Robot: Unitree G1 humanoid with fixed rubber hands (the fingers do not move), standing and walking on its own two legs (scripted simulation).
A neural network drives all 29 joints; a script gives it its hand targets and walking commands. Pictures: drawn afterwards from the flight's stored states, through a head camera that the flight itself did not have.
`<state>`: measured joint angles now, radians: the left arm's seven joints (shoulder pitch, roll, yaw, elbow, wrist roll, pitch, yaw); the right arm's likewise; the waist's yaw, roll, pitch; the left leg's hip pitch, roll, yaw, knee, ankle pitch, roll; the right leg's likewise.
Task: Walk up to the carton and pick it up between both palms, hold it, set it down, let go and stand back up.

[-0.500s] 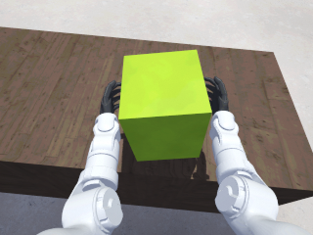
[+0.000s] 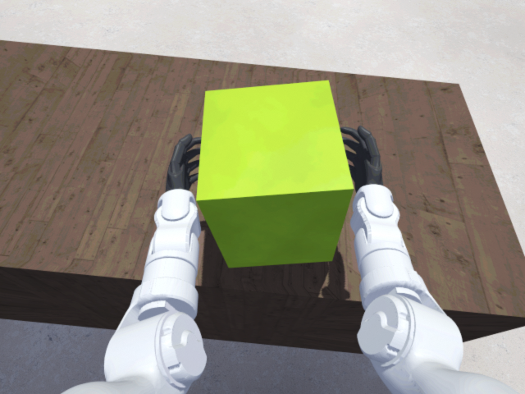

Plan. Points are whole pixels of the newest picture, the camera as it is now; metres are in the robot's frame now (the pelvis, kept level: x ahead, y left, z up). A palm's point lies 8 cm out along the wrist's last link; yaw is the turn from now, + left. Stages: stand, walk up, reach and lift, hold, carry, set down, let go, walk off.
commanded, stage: set down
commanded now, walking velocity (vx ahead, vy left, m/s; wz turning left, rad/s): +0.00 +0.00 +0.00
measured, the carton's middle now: (273, 182) +0.45 +0.00 +0.00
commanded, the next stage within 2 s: none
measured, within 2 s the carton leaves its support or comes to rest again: rests again in 0.64 s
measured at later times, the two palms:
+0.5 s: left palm (181, 188) +0.40 +0.15 +0.04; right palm (366, 178) +0.43 -0.14 +0.06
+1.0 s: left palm (184, 190) +0.41 +0.15 +0.02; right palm (366, 177) +0.44 -0.15 +0.05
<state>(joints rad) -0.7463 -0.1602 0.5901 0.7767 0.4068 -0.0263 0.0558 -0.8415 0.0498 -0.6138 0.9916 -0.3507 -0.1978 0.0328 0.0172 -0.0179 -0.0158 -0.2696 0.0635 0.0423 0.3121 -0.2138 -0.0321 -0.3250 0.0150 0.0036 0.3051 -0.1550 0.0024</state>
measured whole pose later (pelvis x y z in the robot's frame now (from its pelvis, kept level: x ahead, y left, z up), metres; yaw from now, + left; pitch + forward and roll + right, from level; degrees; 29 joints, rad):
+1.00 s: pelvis -0.01 -0.01 -0.01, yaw +0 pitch +20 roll +0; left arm -0.93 0.04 0.29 1.33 0.10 -0.28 0.20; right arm -1.00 -0.19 0.03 1.36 0.14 -0.23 -0.05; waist 0.04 -0.02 -0.18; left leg -0.55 0.07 0.04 0.44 -0.23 -0.04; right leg -0.60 0.02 0.00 0.41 -0.16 -0.01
